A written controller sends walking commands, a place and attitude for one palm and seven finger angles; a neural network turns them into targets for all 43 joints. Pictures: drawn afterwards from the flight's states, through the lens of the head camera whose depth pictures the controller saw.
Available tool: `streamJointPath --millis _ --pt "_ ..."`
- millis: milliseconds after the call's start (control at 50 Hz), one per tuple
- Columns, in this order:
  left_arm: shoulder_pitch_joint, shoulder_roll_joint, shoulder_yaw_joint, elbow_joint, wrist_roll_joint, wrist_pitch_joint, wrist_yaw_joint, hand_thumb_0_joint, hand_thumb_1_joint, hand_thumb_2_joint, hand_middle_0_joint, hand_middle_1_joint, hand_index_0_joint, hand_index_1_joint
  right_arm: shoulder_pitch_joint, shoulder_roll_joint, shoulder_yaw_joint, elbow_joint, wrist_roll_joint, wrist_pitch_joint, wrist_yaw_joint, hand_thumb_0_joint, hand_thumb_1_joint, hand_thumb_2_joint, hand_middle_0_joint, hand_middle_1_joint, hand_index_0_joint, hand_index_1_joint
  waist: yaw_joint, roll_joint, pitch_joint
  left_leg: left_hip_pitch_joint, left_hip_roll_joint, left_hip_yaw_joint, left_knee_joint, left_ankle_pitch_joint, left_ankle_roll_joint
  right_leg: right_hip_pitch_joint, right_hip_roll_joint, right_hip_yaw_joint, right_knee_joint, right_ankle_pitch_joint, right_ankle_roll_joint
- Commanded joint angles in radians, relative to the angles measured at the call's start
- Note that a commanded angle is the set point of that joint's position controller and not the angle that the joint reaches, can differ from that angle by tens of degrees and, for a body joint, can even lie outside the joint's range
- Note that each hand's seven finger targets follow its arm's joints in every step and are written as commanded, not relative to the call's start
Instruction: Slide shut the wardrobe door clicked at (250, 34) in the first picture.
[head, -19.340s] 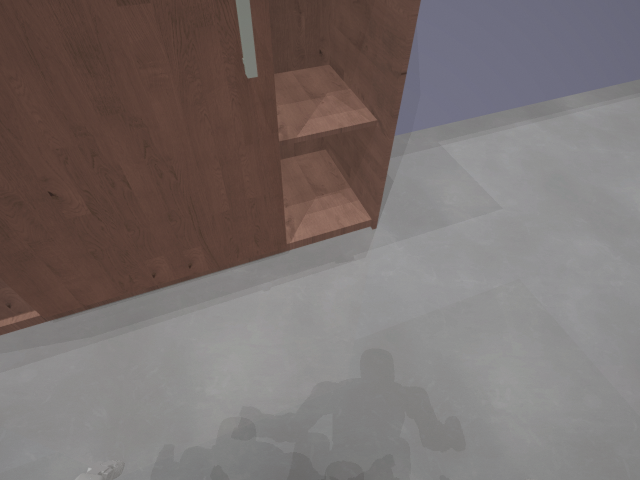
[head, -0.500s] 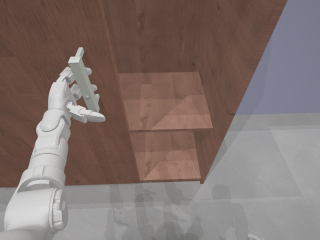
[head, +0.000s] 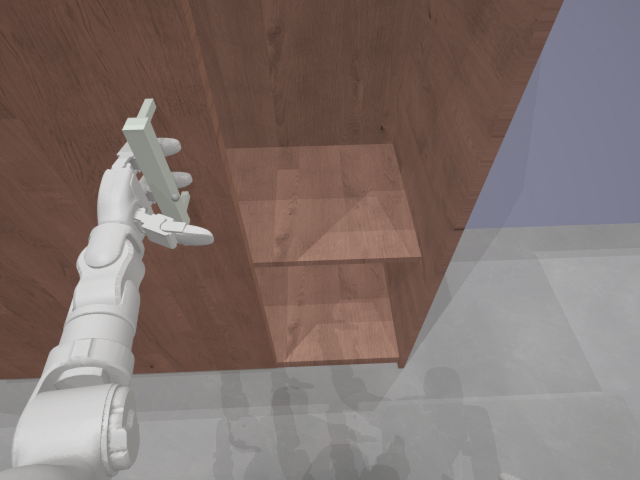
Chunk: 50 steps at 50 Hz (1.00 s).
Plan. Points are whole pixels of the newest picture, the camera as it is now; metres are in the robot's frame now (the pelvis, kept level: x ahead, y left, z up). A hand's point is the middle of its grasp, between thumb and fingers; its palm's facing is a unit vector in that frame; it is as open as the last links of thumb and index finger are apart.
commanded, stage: slide the fingers in behind the handle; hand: left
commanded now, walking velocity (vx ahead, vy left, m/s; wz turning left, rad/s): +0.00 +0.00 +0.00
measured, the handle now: (165, 170) +0.49 +0.21 +0.12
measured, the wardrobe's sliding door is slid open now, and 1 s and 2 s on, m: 0.38 0.38 0.38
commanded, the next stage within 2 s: grip the handle and tug to test in 0.46 s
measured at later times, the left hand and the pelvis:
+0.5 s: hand (177, 198) +0.43 +0.19 +0.13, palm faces +0.10 -0.99 -0.02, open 14.3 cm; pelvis +0.00 +0.00 +0.00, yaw +1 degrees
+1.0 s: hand (175, 197) +0.43 +0.19 +0.13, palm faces +0.09 -1.00 -0.01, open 10.0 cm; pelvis +0.01 +0.01 +0.00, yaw +0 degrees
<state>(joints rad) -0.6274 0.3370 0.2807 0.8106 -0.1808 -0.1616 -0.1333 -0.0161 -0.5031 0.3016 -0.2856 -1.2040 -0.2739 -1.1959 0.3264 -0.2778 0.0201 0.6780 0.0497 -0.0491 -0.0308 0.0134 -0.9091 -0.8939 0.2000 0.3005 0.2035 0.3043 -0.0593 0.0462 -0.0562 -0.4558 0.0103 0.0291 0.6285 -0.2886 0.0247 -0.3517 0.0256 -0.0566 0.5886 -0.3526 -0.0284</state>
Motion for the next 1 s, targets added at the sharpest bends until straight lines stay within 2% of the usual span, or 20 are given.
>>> streamJointPath --millis 0,40,60,100,140,200,280,340,380,400,440,500,540,580,600,740,820,920,940,980 --pt "-0.478 0.15 -0.027 -0.218 0.0 -0.073 -0.013 0.0 -0.5 0.3 -0.3 -1.2 -0.3 -1.2 0.019 -0.132 -0.052 -0.097 0.004 -0.046 -0.007 0.0 -0.9 -0.9 0.2 0.3 0.2 0.3 -0.034 -0.003 -0.317 0.31 -0.007 -0.058 -0.025 0.279 0.017 -0.047 0.009 0.036 -0.066 0.372 0.008" --pt "-0.487 0.124 -0.051 -0.242 0.001 -0.08 -0.009 0.0 -0.5 0.3 -0.3 -1.2 -0.3 -1.2 0.019 -0.13 -0.052 -0.097 0.003 -0.047 -0.004 0.0 -0.9 -0.9 0.2 0.3 0.2 0.3 -0.036 0.001 -0.336 0.329 -0.006 -0.062 -0.019 0.32 0.018 -0.044 0.01 0.034 -0.06 0.398 0.007" --pt "-0.462 0.148 -0.022 -0.235 -0.003 -0.08 -0.006 0.0 -0.5 0.3 -0.3 -1.2 -0.3 -1.2 0.019 -0.132 -0.054 -0.098 0.002 -0.047 -0.001 0.0 -0.9 -0.9 0.2 0.3 0.2 0.3 -0.024 -0.009 -0.347 0.322 -0.008 -0.06 -0.018 0.314 0.017 -0.029 0.01 0.036 -0.059 0.405 0.008" --pt "-0.449 0.152 -0.025 -0.228 -0.001 -0.079 -0.01 0.0 -0.5 0.3 -0.3 -1.2 -0.3 -1.2 0.011 -0.132 -0.05 -0.102 0.003 -0.045 -0.002 0.0 -0.9 -0.9 0.2 0.3 0.2 0.3 -0.025 -0.026 -0.327 0.302 -0.008 -0.056 -0.022 0.309 0.017 -0.021 0.009 0.036 -0.058 0.414 0.009" --pt "-0.497 0.111 -0.066 -0.245 0.001 -0.083 -0.013 0.0 -0.5 0.3 -0.3 -1.2 -0.3 -1.2 0.007 -0.128 -0.049 -0.103 0.006 -0.045 -0.002 0.0 -0.9 -0.9 0.2 0.3 0.2 0.3 -0.038 0.009 -0.312 0.32 -0.006 -0.062 -0.02 0.311 0.016 -0.05 0.009 0.033 -0.057 0.393 0.005" --pt "-0.498 0.139 -0.043 -0.207 0.002 -0.079 -0.008 0.0 -0.5 0.3 -0.3 -1.2 -0.3 -1.2 0.01 -0.134 -0.049 -0.099 0.007 -0.044 -0.004 0.0 -0.9 -0.9 0.2 0.3 0.2 0.3 -0.036 -0.012 -0.292 0.303 -0.006 -0.068 -0.026 0.268 0.014 -0.068 0.011 0.031 -0.061 0.349 0.006" --pt "-0.495 0.105 -0.065 -0.248 0.004 -0.088 -0.002 0.0 -0.5 0.3 -0.3 -1.2 -0.3 -1.2 0.014 -0.13 -0.053 -0.101 0.004 -0.05 0.003 0.0 -0.9 -0.9 0.2 0.3 0.2 0.3 -0.03 0.017 -0.351 0.36 -0.002 -0.079 -0.019 0.326 0.008 -0.068 0.012 0.024 -0.05 0.368 0.003" --pt "-0.489 0.077 -0.091 -0.258 0.003 -0.088 0.0 0.0 -0.5 0.3 -0.3 -1.2 -0.3 -1.2 0.015 -0.13 -0.053 -0.101 0.003 -0.053 0.006 0.0 -0.9 -0.9 0.2 0.3 0.2 0.3 -0.035 -0.017 -0.344 0.358 0.001 -0.086 -0.017 0.341 0.009 -0.071 0.016 0.02 -0.05 0.369 0.003" --pt "-0.506 0.078 -0.093 -0.248 0.006 -0.086 0.004 0.0 -0.5 0.3 -0.3 -1.2 -0.3 -1.2 0.011 -0.128 -0.053 -0.093 0.004 -0.053 0.007 0.0 -0.9 -0.9 0.2 0.3 0.2 0.3 -0.038 0.018 -0.311 0.353 0.001 -0.084 -0.021 0.315 0.007 -0.095 0.016 0.02 -0.054 0.347 0.002" --pt "-0.522 0.055 -0.11 -0.271 0.004 -0.089 0.005 0.0 -0.5 0.3 -0.3 -1.2 -0.3 -1.2 0.013 -0.127 -0.054 -0.096 0.003 -0.055 0.01 0.0 -0.9 -0.9 0.2 0.3 0.2 0.3 -0.042 0.017 -0.335 0.372 0.0 -0.086 -0.021 0.324 0.007 -0.095 0.016 0.019 -0.053 0.353 0.003" --pt "-0.467 0.106 -0.064 -0.237 0.007 -0.083 0.009 0.0 -0.5 0.3 -0.3 -1.2 -0.3 -1.2 0.019 -0.135 -0.054 -0.094 0.001 -0.053 0.008 0.0 -0.9 -0.9 0.2 0.3 0.2 0.3 -0.026 -0.03 -0.329 0.342 0.0 -0.085 -0.021 0.324 0.009 -0.069 0.018 0.02 -0.053 0.356 0.002" --pt "-0.511 0.091 -0.08 -0.232 0.004 -0.082 -0.001 0.0 -0.5 0.3 -0.3 -1.2 -0.3 -1.2 0.01 -0.129 -0.05 -0.093 0.005 -0.054 0.006 0.0 -0.9 -0.9 0.2 0.3 0.2 0.3 -0.035 -0.008 -0.3 0.324 -0.005 -0.078 -0.028 0.284 0.01 -0.077 0.016 0.023 -0.058 0.341 0.003" --pt "-0.503 0.126 -0.048 -0.22 0.004 -0.081 0.0 0.0 -0.5 0.3 -0.3 -1.2 -0.3 -1.2 0.018 -0.135 -0.05 -0.092 0.001 -0.053 0.004 0.0 -0.9 -0.9 0.2 0.3 0.2 0.3 -0.028 -0.024 -0.311 0.316 -0.006 -0.079 -0.026 0.282 0.012 -0.065 0.016 0.023 -0.058 0.34 0.002" --pt "-0.483 0.134 -0.037 -0.214 0.001 -0.079 -0.005 0.0 -0.407 0.34 -0.31 -1.213 -0.31 -1.213 0.018 -0.132 -0.05 -0.095 0.003 -0.054 0.003 0.0 -0.9 -0.9 0.2 0.3 0.2 0.3 -0.023 -0.026 -0.324 0.317 -0.007 -0.078 -0.027 0.287 0.011 -0.052 0.016 0.024 -0.057 0.348 0.002" --pt "-0.49 0.124 -0.051 -0.235 0.003 -0.08 -0.007 0.0 -0.36 0.36 -0.315 -1.22 -0.315 -1.22 0.012 -0.129 -0.049 -0.101 0.004 -0.055 0.004 0.0 -0.9 -0.9 0.2 0.3 0.2 0.3 -0.025 0.014 -0.325 0.328 -0.006 -0.076 -0.028 0.292 0.009 -0.061 0.014 0.025 -0.056 0.346 0.002" --pt "-0.434 0.129 -0.043 -0.257 0.001 -0.08 -0.005 0.0 -0.033 0.5 -0.35 -1.267 -0.35 -1.267 0.011 -0.131 -0.051 -0.109 0.002 -0.053 0.009 0.0 -0.9 -0.9 0.2 0.3 0.2 0.3 -0.015 -0.006 -0.336 0.332 -0.005 -0.075 -0.022 0.327 0.011 -0.042 0.018 0.023 -0.053 0.372 0.001" --pt "-0.434 0.09 -0.071 -0.295 -0.003 -0.078 -0.004 0.0 0.153 0.58 -0.37 -1.293 -0.37 -1.293 0.008 -0.128 -0.054 -0.114 0.003 -0.056 0.014 0.0 -0.9 -0.9 0.2 0.3 0.2 0.3 -0.021 0.009 -0.343 0.364 0.0 -0.082 -0.024 0.347 0.006 -0.06 0.02 0.018 -0.052 0.37 0.002" --pt "-0.379 0.11 -0.046 -0.33 -0.008 -0.071 -0.005 0.0 0.387 0.68 -0.395 -1.327 -0.395 -1.327 -0.001 -0.129 -0.055 -0.123 0.004 -0.053 0.014 0.0 -0.9 -0.9 0.2 0.3 0.2 0.3 -0.008 0.007 -0.35 0.354 -0.001 -0.072 -0.023 0.371 0.007 -0.025 0.018 0.022 -0.051 0.406 0.002" --pt "-0.36 0.139 -0.025 -0.343 -0.005 -0.072 -0.001 0.0 0.433 0.7 -0.4 -1.333 -0.4 -1.333 -0.001 -0.132 -0.056 -0.121 0.002 -0.049 0.014 0.0 -0.9 -0.9 0.2 0.3 0.2 0.3 -0.001 0.007 -0.352 0.351 -0.001 -0.07 -0.017 0.392 0.009 -0.01 0.018 0.024 -0.051 0.425 0.001" --pt "-0.341 0.112 -0.043 -0.366 -0.01 -0.064 -0.004 0.0 0.527 0.74 -0.41 -1.347 -0.41 -1.347 -0.005 -0.127 -0.055 -0.127 0.003 -0.048 0.015 0.0 -0.9 -0.9 0.2 0.3 0.2 0.3 -0.005 0.007 -0.354 0.357 0.0 -0.067 -0.019 0.41 0.009 -0.007 0.017 0.022 -0.05 0.444 0.005"
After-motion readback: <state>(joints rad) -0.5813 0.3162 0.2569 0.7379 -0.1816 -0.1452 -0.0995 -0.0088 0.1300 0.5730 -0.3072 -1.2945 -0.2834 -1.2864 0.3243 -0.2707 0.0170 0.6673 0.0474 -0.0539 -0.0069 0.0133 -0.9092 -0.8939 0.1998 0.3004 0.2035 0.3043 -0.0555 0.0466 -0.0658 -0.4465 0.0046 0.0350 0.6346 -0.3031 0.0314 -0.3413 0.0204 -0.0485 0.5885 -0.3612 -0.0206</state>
